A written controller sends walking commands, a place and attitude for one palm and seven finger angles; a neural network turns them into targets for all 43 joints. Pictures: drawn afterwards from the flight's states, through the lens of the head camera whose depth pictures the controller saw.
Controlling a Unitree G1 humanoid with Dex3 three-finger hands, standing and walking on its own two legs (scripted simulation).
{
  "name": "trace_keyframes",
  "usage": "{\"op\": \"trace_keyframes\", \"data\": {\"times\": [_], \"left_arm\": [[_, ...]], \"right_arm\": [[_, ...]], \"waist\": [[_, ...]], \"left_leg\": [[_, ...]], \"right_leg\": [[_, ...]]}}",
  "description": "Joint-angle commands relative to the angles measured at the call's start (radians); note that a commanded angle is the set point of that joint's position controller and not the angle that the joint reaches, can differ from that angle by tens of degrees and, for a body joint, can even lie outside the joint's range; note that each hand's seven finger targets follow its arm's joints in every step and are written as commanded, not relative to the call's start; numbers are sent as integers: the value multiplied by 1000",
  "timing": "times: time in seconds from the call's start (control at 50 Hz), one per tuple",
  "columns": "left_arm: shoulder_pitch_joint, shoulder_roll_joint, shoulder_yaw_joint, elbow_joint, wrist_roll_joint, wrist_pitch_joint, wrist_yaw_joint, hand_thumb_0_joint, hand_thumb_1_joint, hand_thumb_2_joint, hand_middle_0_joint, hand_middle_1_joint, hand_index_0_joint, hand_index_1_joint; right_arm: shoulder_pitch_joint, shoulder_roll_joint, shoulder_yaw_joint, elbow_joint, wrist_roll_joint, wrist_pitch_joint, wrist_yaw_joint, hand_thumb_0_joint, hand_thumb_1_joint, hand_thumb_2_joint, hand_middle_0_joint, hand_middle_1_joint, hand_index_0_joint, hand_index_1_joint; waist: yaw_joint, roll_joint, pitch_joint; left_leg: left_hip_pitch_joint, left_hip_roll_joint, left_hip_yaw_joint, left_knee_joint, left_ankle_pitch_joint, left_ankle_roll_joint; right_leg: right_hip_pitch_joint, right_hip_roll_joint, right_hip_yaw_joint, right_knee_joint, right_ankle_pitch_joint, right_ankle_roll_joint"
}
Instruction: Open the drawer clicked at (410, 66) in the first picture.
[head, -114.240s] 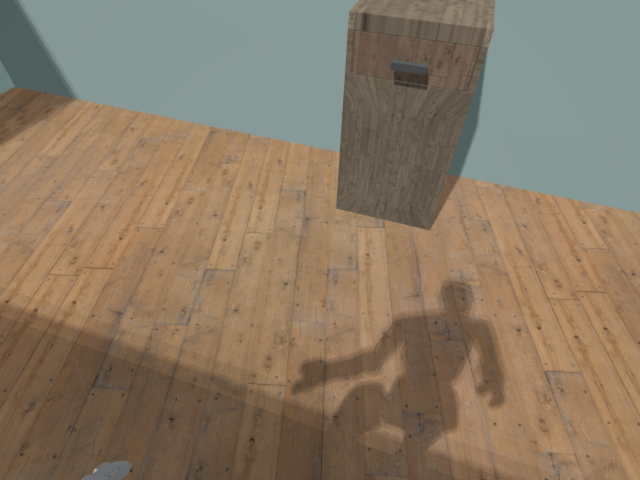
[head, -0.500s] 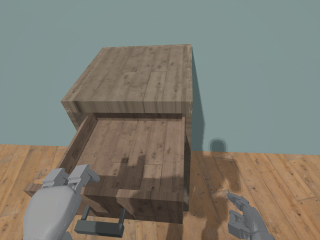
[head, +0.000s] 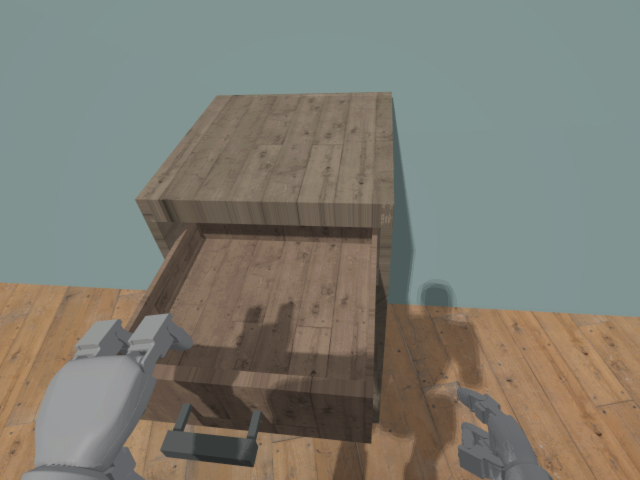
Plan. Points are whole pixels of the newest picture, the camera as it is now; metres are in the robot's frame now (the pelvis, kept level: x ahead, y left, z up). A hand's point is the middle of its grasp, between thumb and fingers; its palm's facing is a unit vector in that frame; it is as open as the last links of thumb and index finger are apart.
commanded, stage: draw the hand back to the body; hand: left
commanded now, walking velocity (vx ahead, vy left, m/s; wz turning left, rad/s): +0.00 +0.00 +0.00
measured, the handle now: (215, 431) +0.18 +0.19 -0.03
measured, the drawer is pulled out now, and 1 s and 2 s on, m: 0.29 0.29 0.29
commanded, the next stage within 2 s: step back with the hand held close in 1.36 s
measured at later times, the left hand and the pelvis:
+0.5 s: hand (145, 384) +0.16 +0.21 +0.13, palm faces +0.25 -0.83 -0.50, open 13.6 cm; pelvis +0.00 +0.01 +0.01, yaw +2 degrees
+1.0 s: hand (111, 344) +0.18 +0.24 +0.17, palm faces +0.41 -0.82 -0.40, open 10.0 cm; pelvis +0.02 +0.00 +0.02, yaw +3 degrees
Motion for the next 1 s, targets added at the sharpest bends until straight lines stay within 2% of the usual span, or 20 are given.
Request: {"op": "trace_keyframes", "data": {"times": [0.0, 0.12, 0.14, 0.22, 0.24, 0.26, 0.34, 0.36, 0.38, 0.4, 0.42, 0.44, 0.46, 0.48, 0.54, 0.56, 0.68, 0.84, 0.96, 0.98], "left_arm": [[-50, 126, 118, -150, -15, -2, 4, 0, -500, 300, -300, -1200, -300, -1200], [-82, 188, 183, -155, -40, -5, -29, 0, -500, 300, -300, -1200, -300, -1200], [-86, 194, 198, -173, -43, -2, -27, 0, -500, 300, -300, -1200, -300, -1200], [-99, 191, 208, -163, -54, -30, -32, 0, -500, 300, -300, -1200, -300, -1200], [-96, 198, 223, -163, -60, -29, -31, 0, -500, 300, -300, -1200, -300, -1200], [-105, 195, 214, -154, -53, -34, -35, 0, -500, 300, -300, -1200, -300, -1200], [-125, 214, 245, -142, -63, -42, -33, 0, -500, 300, -300, -1200, -300, -1200], [-132, -224, 125, -97, -823, -128, -55, 0, -465, 315, -298, -1178, -298, -1178], [-67, -87, 203, -54, -846, -167, -50, 0, -430, 330, -295, -1155, -295, -1155], [-35, -65, 239, -64, -854, -185, -42, 0, -395, 345, -292, -1133, -292, -1133], [-84, -7, 289, -169, -900, -208, -33, 0, -360, 360, -290, -1110, -290, -1110], [-108, 52, 356, -194, -916, -223, -14, 0, -325, 375, -287, -1087, -287, -1087], [-119, 21, 319, -243, -917, -248, -13, 0, -290, 390, -285, -1065, -285, -1065], [-104, 14, 316, -231, -926, -252, -11, 0, -255, 405, -282, -1043, -282, -1043], [-127, 21, 337, -229, -936, -256, -10, 0, -150, 450, -275, -975, -275, -975], [-121, -14, 315, -202, -939, -261, -14, 0, -115, 465, -273, -952, -273, -952], [-126, -36, 336, -87, -969, -259, -44, 0, 95, 555, -257, -817, -257, -817], [-158, 39, 423, -145, -977, -273, -38, 0, 375, 675, -237, -637, -237, -637], [-182, 36, 443, -59, -978, -267, -29, 0, 585, 765, -223, -502, -223, -502], [-189, 33, 441, -52, -981, -265, -30, 0, 620, 780, -220, -480, -220, -480]], "right_arm": [[-188, -77, -38, -176, 12, -55, -20, 0, -900, -900, 200, 300, 200, 300], [-203, -90, -25, -177, 17, -53, -36, 0, -900, -900, 200, 300, 200, 300], [-233, -91, -22, -178, 21, -60, -38, 0, -900, -900, 200, 300, 200, 300], [-190, -94, -31, -170, 10, -56, -49, 0, -900, -900, 200, 300, 200, 300], [-218, -94, -29, -167, 18, -64, -49, 0, -900, -900, 200, 300, 200, 300], [-188, -91, -27, -160, 8, -60, -49, 0, -900, -900, 200, 300, 200, 300], [-217, -97, -33, -154, 14, -67, -57, 0, -900, -900, 200, 300, 200, 300], [-123, -3, -33, -176, 13, -146, -84, 0, -900, -900, 200, 300, 200, 300], [-113, -39, -44, -147, 14, -191, -107, 0, -900, -900, 200, 300, 200, 300], [-124, -42, -40, -133, 9, -204, -117, 0, -900, -900, 200, 300, 200, 300], [-111, -49, -39, -133, 5, -213, -132, 0, -900, -900, 200, 300, 200, 300], [-134, -53, -36, -113, 2, -237, -142, 0, -900, -900, 200, 300, 200, 300], [-109, -44, -29, -114, -7, -260, -147, 0, -900, -900, 200, 300, 200, 300], [-105, -41, -30, -98, -9, -276, -151, 0, -900, -900, 200, 300, 200, 300], [-108, -43, -28, -56, -9, -302, -148, 0, -900, -900, 200, 300, 200, 300], [-90, -41, -26, -40, -11, -304, -144, 0, -900, -900, 200, 300, 200, 300], [-109, -56, -48, -23, -10, -283, -133, 0, -900, -900, 200, 300, 200, 300], [-128, -66, -61, -16, -7, -274, -139, 0, -900, -900, 200, 300, 200, 300], [-124, -63, -64, 14, -4, -263, -147, 0, -900, -900, 200, 300, 200, 300], [-121, -62, -63, 8, -2, -259, -146, 0, -900, -900, 200, 300, 200, 300]], "waist": [[-9, -78, 9], [-9, -100, 19], [-5, -52, 6], [-10, -70, 18], [-10, -26, 21], [-7, -31, 9], [-12, -45, 11], [-130, -179, 99], [-100, -233, 74], [-87, -132, 79], [-74, -132, 23], [-65, -96, 5], [-66, -88, -39], [-70, -79, -18], [-70, 54, 49], [-77, 65, 70], [-78, -89, 80], [-71, -56, -34], [-79, -30, 27], [-79, -66, 35]], "left_leg": [[117, 31, -70, -114, 209, -21], [119, 33, -69, -146, 217, -25], [132, 34, -80, -153, 217, -24], [148, 34, -69, -150, 218, -25], [155, 34, -83, -157, 214, -25], [153, 31, -76, -158, 218, -24], [160, 32, -90, -170, 204, -27], [232, 51, -99, -191, 158, 1], [221, 77, -121, -214, 153, -5], [220, 63, -113, -226, 161, -13], [223, 62, -115, -236, 208, -22], [217, 60, -117, -235, 215, -29], [221, 48, -108, -234, 248, -29], [213, 50, -105, -233, 289, -32], [200, 47, -104, -239, 342, -52], [200, 45, -104, -239, 363, -57], [202, 54, -107, -261, 375, -54], [250, 46, -98, -256, 431, -53], [253, 38, -83, -265, 379, -46], [247, 41, -92, -272, 383, -48]], "right_leg": [[-78, -55, 49, -167, 87, -7], [-38, -68, 52, -187, 114, 5], [-19, -61, 66, -193, 121, -2], [-47, -65, 46, -208, 91, 2], [-39, -57, 64, -215, 94, -5], [-35, -61, 32, -207, 80, -4], [-32, -56, 51, -217, 80, -4], [-1, -49, -52, -202, 93, -1], [14, -62, -45, -181, 66, 4], [22, -54, -36, -197, 64, -2], [67, -79, -39, -205, 103, 2], [85, -78, -27, -203, 110, 3], [112, -87, -36, -203, 144, 2], [111, -92, -35, -203, 174, 0], [103, -93, -30, -228, 206, -11], [96, -92, -45, -230, 219, -11], [123, -92, -53, -244, 260, -4], [176, -95, -36, -254, 324, -2], [146, -97, -35, -286, 302, 2], [151, -98, -41, -279, 298, 2]]}}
